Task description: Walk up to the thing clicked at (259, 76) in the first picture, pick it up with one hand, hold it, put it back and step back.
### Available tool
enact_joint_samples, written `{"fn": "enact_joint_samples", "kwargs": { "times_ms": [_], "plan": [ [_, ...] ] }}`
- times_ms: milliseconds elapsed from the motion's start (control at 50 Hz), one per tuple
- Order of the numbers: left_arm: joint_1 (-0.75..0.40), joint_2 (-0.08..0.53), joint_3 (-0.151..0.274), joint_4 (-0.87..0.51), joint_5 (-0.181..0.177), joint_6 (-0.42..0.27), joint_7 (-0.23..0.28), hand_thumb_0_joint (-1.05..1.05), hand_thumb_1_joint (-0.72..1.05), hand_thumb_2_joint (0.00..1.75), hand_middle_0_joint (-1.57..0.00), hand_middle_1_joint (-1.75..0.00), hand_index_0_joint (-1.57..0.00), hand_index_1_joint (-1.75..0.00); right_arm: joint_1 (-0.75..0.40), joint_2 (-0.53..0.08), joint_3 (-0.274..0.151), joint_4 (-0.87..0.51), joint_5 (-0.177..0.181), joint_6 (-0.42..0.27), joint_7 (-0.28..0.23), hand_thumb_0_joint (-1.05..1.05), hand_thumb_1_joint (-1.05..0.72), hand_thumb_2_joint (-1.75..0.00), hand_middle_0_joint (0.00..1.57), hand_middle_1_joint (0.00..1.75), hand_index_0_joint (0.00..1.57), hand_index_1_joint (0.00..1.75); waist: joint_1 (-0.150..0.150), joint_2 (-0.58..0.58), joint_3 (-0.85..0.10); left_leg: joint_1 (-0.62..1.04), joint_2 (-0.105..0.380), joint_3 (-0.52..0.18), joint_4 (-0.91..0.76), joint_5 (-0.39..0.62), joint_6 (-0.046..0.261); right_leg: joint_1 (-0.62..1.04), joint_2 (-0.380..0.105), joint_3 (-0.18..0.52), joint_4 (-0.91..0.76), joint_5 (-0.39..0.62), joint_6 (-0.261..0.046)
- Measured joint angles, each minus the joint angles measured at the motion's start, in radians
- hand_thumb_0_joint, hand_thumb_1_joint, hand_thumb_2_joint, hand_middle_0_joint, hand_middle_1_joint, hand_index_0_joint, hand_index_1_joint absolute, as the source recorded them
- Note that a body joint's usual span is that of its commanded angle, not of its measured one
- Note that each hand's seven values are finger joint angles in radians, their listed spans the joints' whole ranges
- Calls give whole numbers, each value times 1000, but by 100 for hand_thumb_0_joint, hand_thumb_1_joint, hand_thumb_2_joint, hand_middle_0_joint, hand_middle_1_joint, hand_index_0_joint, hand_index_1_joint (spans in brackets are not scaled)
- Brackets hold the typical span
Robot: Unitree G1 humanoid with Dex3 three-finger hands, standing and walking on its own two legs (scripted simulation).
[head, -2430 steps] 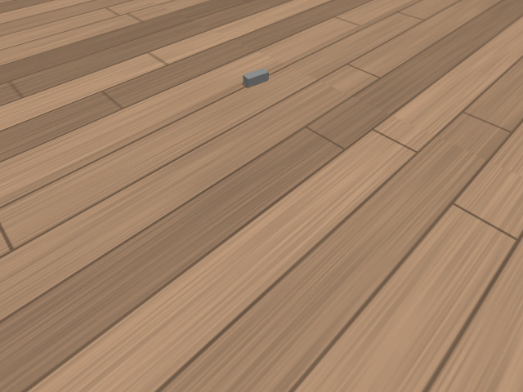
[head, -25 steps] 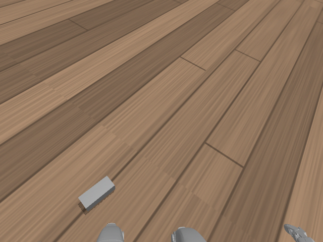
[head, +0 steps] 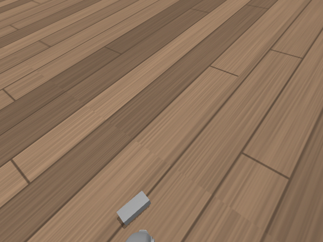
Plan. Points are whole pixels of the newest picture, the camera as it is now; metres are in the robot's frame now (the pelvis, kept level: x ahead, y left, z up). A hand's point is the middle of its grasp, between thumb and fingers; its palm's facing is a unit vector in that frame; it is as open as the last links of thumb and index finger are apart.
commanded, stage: walk up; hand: left
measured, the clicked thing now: (134, 207) +0.41 +0.26 -0.72
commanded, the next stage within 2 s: none
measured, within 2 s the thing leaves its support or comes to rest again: neither
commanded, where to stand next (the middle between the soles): +0.08 +0.04 m, yaw +4 degrees
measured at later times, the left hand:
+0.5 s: hand out of the picture +0.13 +0.25 -0.16, palm faces -0.03 -0.93 -0.37, open 7.4 cm
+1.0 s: hand out of the picture +0.12 +0.26 -0.14, palm faces +0.02 -0.91 -0.42, open 7.4 cm
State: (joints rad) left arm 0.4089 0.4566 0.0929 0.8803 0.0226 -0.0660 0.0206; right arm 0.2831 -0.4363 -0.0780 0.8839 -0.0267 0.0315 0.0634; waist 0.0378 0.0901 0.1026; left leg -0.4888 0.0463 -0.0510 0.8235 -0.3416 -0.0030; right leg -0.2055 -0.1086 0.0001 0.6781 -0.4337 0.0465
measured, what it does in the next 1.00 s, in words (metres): steps on the spot: left foot, then right foot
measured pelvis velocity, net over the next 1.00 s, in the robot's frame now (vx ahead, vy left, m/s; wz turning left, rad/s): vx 0.05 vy -0.02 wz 0.04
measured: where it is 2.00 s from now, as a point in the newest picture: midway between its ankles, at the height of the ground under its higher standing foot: outside the picture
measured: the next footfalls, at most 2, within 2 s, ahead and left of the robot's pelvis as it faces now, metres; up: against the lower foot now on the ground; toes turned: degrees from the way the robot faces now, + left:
left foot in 0.04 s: +0.13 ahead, +0.16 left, +0.00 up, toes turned +0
right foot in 0.44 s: +0.16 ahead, -0.16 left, +0.00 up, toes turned +1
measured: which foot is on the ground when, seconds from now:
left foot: up 0.00-0.02, down 0.04-0.46, up 0.48-0.68, down 0.70-1.00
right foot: down 0.00-0.06, up 0.08-0.42, down 0.44-1.00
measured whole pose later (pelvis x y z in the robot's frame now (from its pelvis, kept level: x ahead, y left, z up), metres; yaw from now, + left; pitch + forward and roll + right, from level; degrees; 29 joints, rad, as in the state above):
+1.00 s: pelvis +0.05 -0.02 +0.00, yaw +2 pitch -2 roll +1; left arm 0.18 0.39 0.01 0.98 0.00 -0.02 0.01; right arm 0.20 -0.39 -0.03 0.95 -0.02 0.00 0.02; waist 0.00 0.02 0.07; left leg -0.29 -0.02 0.02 0.70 -0.38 0.03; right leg -0.39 -0.05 0.00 0.70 -0.29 0.01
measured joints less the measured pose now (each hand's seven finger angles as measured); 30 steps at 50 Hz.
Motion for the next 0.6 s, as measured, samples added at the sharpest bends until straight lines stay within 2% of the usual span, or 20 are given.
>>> {"fn": "enact_joint_samples", "kwargs": {
  "times_ms": [40, 80, 120, 140, 180, 260, 360, 420, 440, 460, 480, 500, 540, 600],
  "plan": [
    [-20, 15, -5, -15, -8, 27, -2, 1, 90, 90, -20, -30, -20, -30, -21, 4, 6, 0, 16, -29, -16, 1, -91, -90, 20, 30, 21, 30, 11, -21, 13, 58, -8, 28, -125, 120, -2, -26, -20, 13, 78, -40, -7],
    [-63, 23, -5, -20, -13, 57, -2, 1, 90, 90, -20, -30, -20, -30, -52, 22, 6, -5, 17, -61, -36, 1, -91, -90, 20, 30, 21, 30, 9, -77, 54, 62, -49, 58, -86, 100, -16, -77, -44, 76, 228, -78, -51],
    [-88, 10, -17, -20, -15, 69, -9, 1, 90, 90, -20, -30, -20, -30, -54, 32, 15, -24, 17, -84, -33, 1, -91, -90, 20, 30, 21, 30, -2, -93, 55, 55, -51, 61, -40, 55, -5, -143, 18, 123, 393, -119, -84],
    [-97, 4, -27, -14, -13, 73, -14, 1, 91, 90, -20, -30, -20, -30, -53, 37, 20, -26, 19, -87, -30, 1, -91, -90, 21, 30, 21, 30, -9, -98, 46, 62, -45, 58, -40, 43, 8, -178, 45, 114, 462, -121, -90],
    [-108, -1, -38, -7, -12, 72, -28, 1, 91, 90, -20, -30, -20, -30, -48, 51, 30, -30, 16, -89, -33, 1, -91, -90, 21, 30, 21, 30, -19, -121, 28, 96, -33, 61, -74, 39, 24, -239, 65, 75, 529, -73, -91],
    [-118, 0, -28, -18, -5, 72, -56, 1, 91, 90, -20, -30, -20, -30, -7, 51, 43, -37, 10, -110, -51, 1, -90, -90, 21, 30, 21, 30, -40, -175, -3, 146, -20, 57, -137, 57, 12, -305, 48, 20, 444, 12, -74],
    [-149, -13, -11, -34, -1, 93, -67, 1, 90, 90, -20, -30, -20, -30, 35, 3, 30, -24, 3, -100, -82, 0, -90, -90, 21, 30, 21, 30, -50, -187, 3, 145, 2, 34, -108, 31, -23, -302, 29, 18, 263, 48, -63],
    [-163, -23, -7, -27, -7, 99, -65, 1, 90, 90, -20, -30, -20, -30, 34, -27, 22, -21, 4, -73, -90, 1, -90, -90, 21, 30, 21, 30, -58, -163, 10, 111, 24, 12, -45, -6, -43, -245, 41, 10, 147, 97, -67],
    [-168, -28, -6, -22, -6, 97, -62, 1, 90, 90, -20, -30, -20, -30, 29, -36, 21, -21, 7, -63, -92, 1, -90, -90, 21, 30, 21, 30, -57, -145, 12, 93, 36, 2, -12, -24, -45, -226, 54, 4, 113, 121, -54],
    [-178, -40, -7, -15, -3, 94, -58, 1, 90, 90, -20, -30, -20, -30, 17, -46, 18, -18, 10, -52, -94, 1, -90, -90, 21, 30, 21, 30, -58, -113, 25, 78, 57, -17, 25, -44, -30, -223, 74, -14, 118, 124, -41],
    [-184, -49, -10, -13, 2, 90, -55, 1, 90, 90, -20, -30, -20, -30, 5, -49, 16, -15, 15, -41, -99, 1, -90, -90, 20, 30, 21, 30, -59, -92, 34, 59, 54, -44, 65, -61, -7, -228, 83, -27, 133, 117, -35],
    [-190, -54, -16, -13, 3, 87, -53, 1, 90, 90, -20, -30, -20, -30, -5, -45, 17, -11, 20, -33, -104, 1, -90, -90, 20, 30, 21, 30, -56, -87, 40, 42, 28, -61, 111, -109, 10, -237, 81, -28, 149, 109, -35],
    [-205, -66, -28, -9, 4, 89, -51, 1, 90, 90, -20, -30, -20, -30, -23, -35, 22, 1, 24, -28, -108, 1, -91, -90, 20, 30, 21, 30, -41, -89, 44, 22, -21, -48, 189, -184, 31, -248, 67, -17, 159, 104, -41],
    [-224, -90, -45, -3, 4, 84, -43, 1, 90, 90, -20, -30, -20, -30, -38, -28, 32, 12, 33, -34, -98, 1, -91, -90, 20, 30, 20, 30, -34, -62, 37, 20, -49, -14, 224, -187, 43, -250, 61, -26, 134, 117, -46]
  ]
}}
